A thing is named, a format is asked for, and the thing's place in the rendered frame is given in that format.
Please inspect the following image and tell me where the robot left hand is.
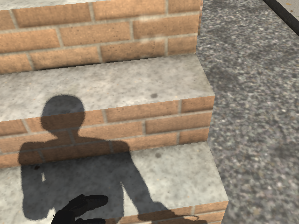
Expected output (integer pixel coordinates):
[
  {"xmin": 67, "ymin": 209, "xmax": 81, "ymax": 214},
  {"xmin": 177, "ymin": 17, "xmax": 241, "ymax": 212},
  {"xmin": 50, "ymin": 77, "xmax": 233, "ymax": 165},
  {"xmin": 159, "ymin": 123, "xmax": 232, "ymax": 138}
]
[{"xmin": 50, "ymin": 194, "xmax": 108, "ymax": 224}]

